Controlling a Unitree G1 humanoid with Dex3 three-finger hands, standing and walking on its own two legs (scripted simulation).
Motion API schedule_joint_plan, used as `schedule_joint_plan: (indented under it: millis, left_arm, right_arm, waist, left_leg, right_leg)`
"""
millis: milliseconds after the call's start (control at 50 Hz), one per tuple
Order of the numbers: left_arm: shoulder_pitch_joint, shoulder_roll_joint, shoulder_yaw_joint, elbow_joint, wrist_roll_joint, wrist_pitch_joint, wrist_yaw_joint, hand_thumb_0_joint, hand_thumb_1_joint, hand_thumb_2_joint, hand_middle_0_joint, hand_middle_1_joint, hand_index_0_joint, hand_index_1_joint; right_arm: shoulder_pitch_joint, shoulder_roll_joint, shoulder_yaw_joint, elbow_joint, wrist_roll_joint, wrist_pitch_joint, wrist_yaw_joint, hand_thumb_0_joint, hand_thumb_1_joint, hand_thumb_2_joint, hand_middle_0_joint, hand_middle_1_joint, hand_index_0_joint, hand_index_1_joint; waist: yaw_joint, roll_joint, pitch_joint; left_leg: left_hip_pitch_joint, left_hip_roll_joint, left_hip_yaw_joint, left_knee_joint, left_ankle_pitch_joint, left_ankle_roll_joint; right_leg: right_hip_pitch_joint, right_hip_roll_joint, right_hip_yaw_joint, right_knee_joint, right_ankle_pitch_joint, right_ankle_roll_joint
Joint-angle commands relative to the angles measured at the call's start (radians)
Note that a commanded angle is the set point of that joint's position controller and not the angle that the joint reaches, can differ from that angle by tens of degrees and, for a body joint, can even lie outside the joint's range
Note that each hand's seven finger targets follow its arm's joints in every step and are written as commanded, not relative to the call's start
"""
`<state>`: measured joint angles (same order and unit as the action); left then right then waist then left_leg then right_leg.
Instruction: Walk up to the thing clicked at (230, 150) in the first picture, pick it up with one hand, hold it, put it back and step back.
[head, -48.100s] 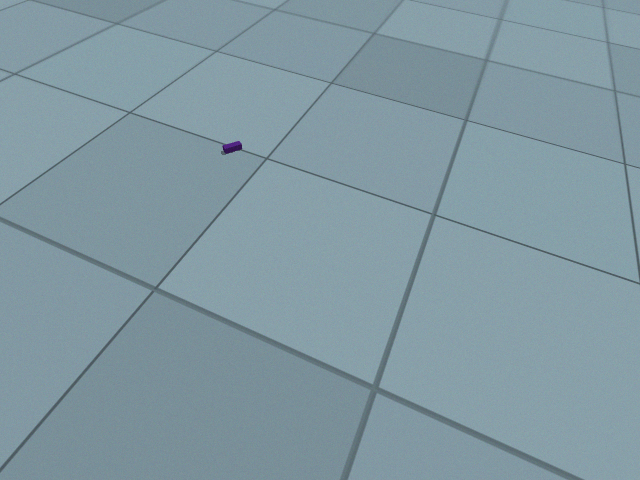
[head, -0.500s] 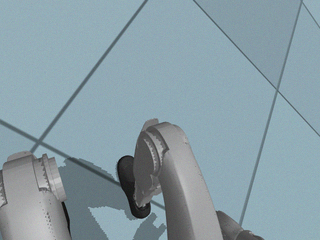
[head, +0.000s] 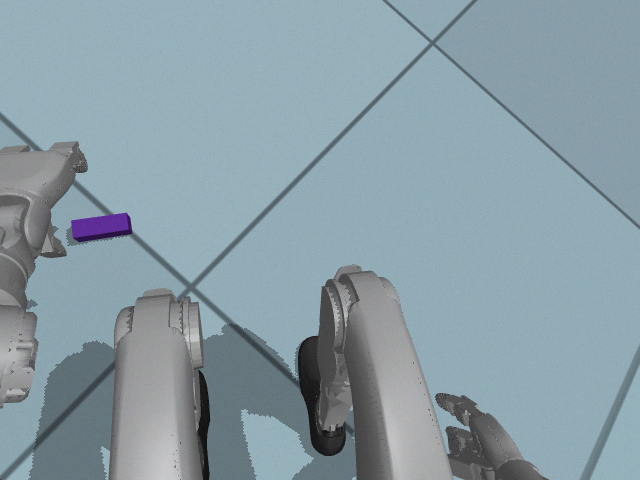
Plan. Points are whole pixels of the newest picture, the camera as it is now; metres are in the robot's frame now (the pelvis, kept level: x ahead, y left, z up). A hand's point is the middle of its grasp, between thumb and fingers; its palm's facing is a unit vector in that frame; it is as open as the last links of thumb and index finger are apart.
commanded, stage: withdraw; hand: left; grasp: from above
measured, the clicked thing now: (102, 227) +0.48 +0.26 -0.35
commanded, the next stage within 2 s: home in 0.22 s
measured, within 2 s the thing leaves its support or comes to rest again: neither
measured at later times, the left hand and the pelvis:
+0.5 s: hand (48, 187) +0.49 +0.28 -0.16, palm faces -0.36 -0.07 -0.93, open 12.7 cm; pelvis +0.02 +0.01 -0.02, yaw -1 degrees
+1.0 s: hand out of the picture +0.31 +0.23 +0.05, palm faces -0.21 -0.75 -0.63, open 7.5 cm; pelvis +0.02 +0.00 +0.16, yaw +3 degrees
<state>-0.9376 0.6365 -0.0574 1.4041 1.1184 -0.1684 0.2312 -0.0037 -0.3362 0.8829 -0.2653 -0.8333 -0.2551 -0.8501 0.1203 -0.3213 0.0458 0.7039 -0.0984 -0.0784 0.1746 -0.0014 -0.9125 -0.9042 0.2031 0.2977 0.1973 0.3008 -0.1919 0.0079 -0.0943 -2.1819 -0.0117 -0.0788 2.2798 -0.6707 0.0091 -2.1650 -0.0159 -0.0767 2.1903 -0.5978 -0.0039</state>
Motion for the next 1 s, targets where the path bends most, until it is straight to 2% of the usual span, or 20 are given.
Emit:
schedule_joint_plan:
  millis: [0,100,180,240,280,300,320,340,360,420,480,520,620,660,700,740,820,840,880,980]
  left_arm:
    - [-0.374,0.275,0.047,-0.126,0.074,-0.085,0.059,0.0,-0.365,0.899,-0.241,-0.856,-0.227,-0.872]
    - [-0.45,0.272,0.057,-0.018,0.156,-0.118,0.176,0.0,-0.431,0.945,-0.162,-0.928,-0.158,-0.933]
    - [-0.439,0.318,0.105,0.025,0.195,-0.095,0.26,0.0,-0.418,0.925,-0.181,-0.916,-0.179,-0.919]
    - [-0.425,0.364,0.156,-0.073,0.187,-0.061,0.297,0.0,-0.423,0.923,-0.178,-0.912,-0.175,-0.915]
    - [-0.421,0.379,0.189,-0.182,0.161,-0.03,0.313,0.0,-0.335,0.933,-0.251,-0.822,-0.225,-0.824]
    - [-0.38,0.361,0.191,-0.198,0.146,-0.012,0.314,0.0,-0.361,0.873,-0.213,-0.87,-0.218,-0.865]
    - [-0.371,0.355,0.194,-0.257,0.121,0.005,0.312,0.0,-0.281,0.953,-0.258,-0.79,-0.232,-0.785]
    - [-0.336,0.346,0.201,-0.274,0.102,0.022,0.304,0.0,-0.347,0.873,-0.224,-0.849,-0.228,-0.845]
    - [-0.308,0.327,0.195,-0.251,0.087,0.042,0.293,0.0,-0.267,0.921,-0.246,-0.769,-0.221,-0.765]
    - [-0.279,0.249,0.155,-0.215,0.022,0.081,0.229,0.0,-0.045,0.873,-0.229,-0.575,-0.209,-0.594]
    - [-0.173,0.232,0.168,-0.328,-0.086,0.105,0.153,0.0,0.146,0.878,-0.223,-0.519,-0.207,-0.534]
    - [-0.041,0.163,0.138,-0.414,-0.161,0.123,0.091,0.0,0.306,0.878,-0.217,-0.464,-0.205,-0.475]
    - [0.214,0.059,0.104,-0.647,-0.371,0.154,-0.05,0.0,0.706,0.885,-0.202,-0.336,-0.199,-0.338]
    - [0.27,0.06,0.12,-0.76,-0.434,0.157,-0.088,0.0,0.866,0.9,-0.201,-0.308,-0.2,-0.308]
    - [0.316,0.045,0.128,-0.868,-0.485,0.158,-0.105,0.0,0.9,0.901,-0.2,-0.3,-0.2,-0.3]
    - [0.384,-0.014,0.105,-0.944,-0.528,0.159,-0.114,0.0,0.9,0.9,-0.2,-0.299,-0.2,-0.3]
    - [0.474,-0.034,0.133,-1.074,-0.593,0.184,-0.094,0.0,0.9,0.9,-0.2,-0.299,-0.2,-0.299]
    - [0.504,-0.075,0.108,-1.099,-0.614,0.196,-0.094,0.0,0.9,0.9,-0.2,-0.299,-0.2,-0.299]
    - [0.567,-0.085,0.122,-1.144,-0.658,0.225,-0.089,0.0,0.9,0.9,-0.2,-0.299,-0.2,-0.299]
    - [0.721,-0.14,0.092,-1.274,-0.815,0.298,-0.105,0.0,0.9,0.901,-0.2,-0.3,-0.2,-0.3]
  right_arm:
    - [0.185,-0.184,-0.044,-0.007,-0.007,0.005,-0.054,0.0,-0.899,-0.901,0.2,0.3,0.2,0.3]
    - [0.19,-0.203,-0.025,-0.003,-0.034,0.008,-0.068,0.0,-0.894,-0.898,0.2,0.3,0.2,0.3]
    - [0.23,-0.217,-0.026,0.013,-0.055,-0.006,-0.063,0.0,-0.898,-0.898,0.2,0.3,0.2,0.3]
    - [0.249,-0.222,-0.045,0.012,-0.056,-0.012,-0.056,0.0,-0.899,-0.898,0.2,0.3,0.2,0.3]
    - [0.259,-0.227,-0.067,0.007,-0.054,-0.017,-0.046,0.0,-0.882,-0.895,0.2,0.3,0.199,0.3]
    - [0.269,-0.231,-0.081,0.002,-0.049,-0.018,-0.042,0.0,-0.893,-0.895,0.2,0.3,0.2,0.3]
    - [0.271,-0.228,-0.087,-0.007,-0.04,-0.013,-0.04,0.0,-0.882,-0.895,0.2,0.3,0.199,0.3]
    - [0.286,-0.232,-0.103,-0.004,-0.033,-0.011,-0.037,0.0,-0.892,-0.895,0.2,0.299,0.2,0.299]
    - [0.292,-0.232,-0.109,0.003,-0.025,-0.005,-0.035,0.0,-0.884,-0.895,0.2,0.3,0.199,0.3]
    - [0.327,-0.207,-0.114,0.019,-0.01,0.005,-0.03,0.0,-0.887,-0.896,0.2,0.3,0.199,0.3]
    - [0.332,-0.203,-0.13,-0.006,0.015,0.01,-0.031,0.0,-0.889,-0.897,0.2,0.3,0.199,0.3]
    - [0.304,-0.197,-0.138,-0.033,0.041,0.018,-0.033,0.0,-0.892,-0.897,0.2,0.3,0.2,0.3]
    - [0.225,-0.173,-0.136,-0.092,0.09,0.034,-0.071,0.0,-0.898,-0.899,0.2,0.3,0.2,0.3]
    - [0.207,-0.159,-0.136,-0.111,0.097,0.033,-0.089,0.0,-0.899,-0.9,0.2,0.3,0.2,0.3]
    - [0.171,-0.14,-0.14,-0.128,0.104,0.03,-0.105,0.0,-0.9,-0.9,0.2,0.3,0.2,0.3]
    - [0.141,-0.123,-0.145,-0.145,0.112,0.02,-0.116,0.0,-0.9,-0.9,0.2,0.3,0.2,0.3]
    - [0.085,-0.115,-0.138,-0.163,0.124,0.007,-0.148,0.0,-0.899,-0.9,0.2,0.3,0.2,0.3]
    - [0.076,-0.11,-0.138,-0.17,0.128,0.001,-0.154,0.0,-0.899,-0.9,0.2,0.3,0.2,0.3]
    - [0.058,-0.108,-0.134,-0.178,0.133,-0.009,-0.169,0.0,-0.899,-0.9,0.2,0.3,0.2,0.3]
    - [0.003,-0.091,-0.117,-0.212,0.143,-0.036,-0.209,0.0,-0.9,-0.9,0.2,0.3,0.2,0.3]
  waist:
    - [-0.047,0.126,-0.506]
    - [-0.078,0.245,-0.545]
    - [-0.072,0.346,-0.595]
    - [-0.041,0.424,-0.725]
    - [-0.025,0.46,-0.826]
    - [-0.02,0.467,-0.844]
    - [-0.013,0.481,-0.901]
    - [-0.005,0.482,-0.917]
    - [-0.005,0.458,-0.9]
    - [-0.017,0.34,-0.827]
    - [0.026,0.277,-0.834]
    - [0.048,0.214,-0.812]
    - [0.058,0.069,-0.697]
    - [0.067,0.015,-0.663]
    - [0.089,0.028,-0.67]
    - [0.097,0.059,-0.658]
    - [0.12,0.134,-0.604]
    - [0.107,0.145,-0.589]
    - [0.116,0.143,-0.586]
    - [0.106,0.115,-0.521]
  left_leg:
    - [0.24,-0.032,0.065,-0.201,-0.003,0.026]
    - [0.333,-0.028,0.033,-0.193,0.034,0.014]
    - [0.415,-0.025,0.037,-0.196,0.102,0.002]
    - [0.484,-0.021,0.038,-0.196,0.16,-0.005]
    - [0.546,-0.019,0.044,-0.204,0.209,-0.007]
    - [0.568,-0.016,0.041,-0.216,0.226,-0.009]
    - [0.601,-0.015,0.048,-0.225,0.253,-0.008]
    - [0.613,-0.014,0.046,-0.239,0.272,-0.01]
    - [0.611,-0.011,0.039,-0.251,0.282,-0.011]
    - [0.522,-0.015,0.05,-0.254,0.248,0.012]
    - [0.495,-0.021,0.055,-0.304,0.201,0.026]
    - [0.514,-0.018,0.046,-0.36,0.158,0.029]
    - [0.515,-0.013,0.023,-0.471,0.121,0.034]
    - [0.515,-0.013,0.041,-0.487,0.124,0.04]
    - [0.564,-0.012,0.048,-0.524,0.127,0.035]
    - [0.633,-0.008,0.047,-0.57,0.135,0.029]
    - [0.777,0.003,0.02,-0.697,0.066,0.016]
    - [0.808,0.004,0.02,-0.726,0.067,0.014]
    - [0.872,0.005,0.006,-0.779,0.06,0.01]
    - [0.984,0.004,-0.001,-0.896,0.017,0.015]
  right_leg:
    - [0.341,0.052,0.009,-0.235,-0.061,-0.038]
    - [0.207,0.047,-0.036,-0.163,0.001,-0.049]
    - [0.198,0.039,-0.064,-0.121,0.074,-0.051]
    - [0.217,0.033,-0.066,-0.088,0.128,-0.054]
    - [0.241,0.026,-0.064,-0.082,0.173,-0.054]
    - [0.249,0.023,-0.067,-0.082,0.191,-0.054]
    - [0.276,0.027,-0.062,-0.096,0.214,-0.055]
    - [0.293,0.021,-0.06,-0.104,0.228,-0.054]
    - [0.288,0.021,-0.059,-0.11,0.235,-0.053]
    - [0.338,0.034,-0.052,-0.169,0.215,-0.048]
    - [0.443,0.032,-0.035,-0.237,0.172,-0.041]
    - [0.485,0.036,-0.031,-0.286,0.138,-0.039]
    - [0.606,0.035,-0.012,-0.402,0.136,-0.024]
    - [0.683,0.037,0.004,-0.465,0.133,-0.021]
    - [0.73,0.032,0.019,-0.505,0.127,-0.022]
    - [0.744,0.031,0.025,-0.535,0.13,-0.024]
    - [0.74,0.027,0.031,-0.611,0.075,-0.029]
    - [0.756,0.026,0.033,-0.637,0.076,-0.029]
    - [0.795,0.024,0.033,-0.677,0.069,-0.027]
    - [0.916,0.029,0.044,-0.82,0.03,-0.019]
